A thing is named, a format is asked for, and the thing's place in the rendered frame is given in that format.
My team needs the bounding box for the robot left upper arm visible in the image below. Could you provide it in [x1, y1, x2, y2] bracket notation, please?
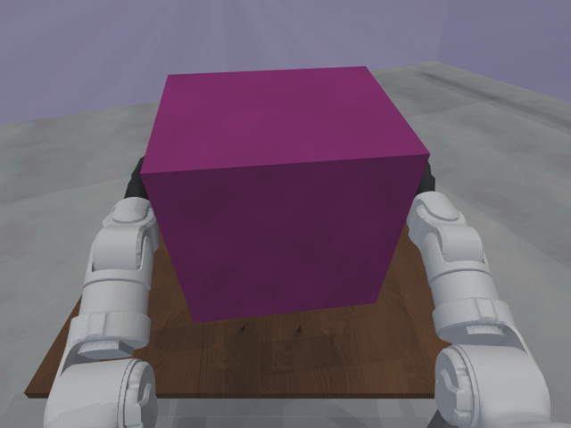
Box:
[46, 358, 158, 428]

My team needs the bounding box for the robot left hand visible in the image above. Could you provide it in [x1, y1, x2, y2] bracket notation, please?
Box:
[124, 156, 149, 201]

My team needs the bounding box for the table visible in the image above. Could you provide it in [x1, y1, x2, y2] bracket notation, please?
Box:
[24, 219, 459, 428]

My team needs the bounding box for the robot right forearm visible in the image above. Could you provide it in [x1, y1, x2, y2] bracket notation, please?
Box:
[407, 192, 550, 412]

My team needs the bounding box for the robot right hand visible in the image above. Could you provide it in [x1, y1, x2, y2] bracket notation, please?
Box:
[414, 162, 435, 198]

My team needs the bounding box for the robot left forearm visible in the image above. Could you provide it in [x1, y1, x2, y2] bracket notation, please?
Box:
[44, 197, 160, 428]

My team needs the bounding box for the carton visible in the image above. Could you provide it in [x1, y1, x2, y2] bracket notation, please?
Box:
[140, 66, 430, 323]

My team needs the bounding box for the robot right upper arm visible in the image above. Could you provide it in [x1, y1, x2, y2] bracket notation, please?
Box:
[434, 344, 571, 428]

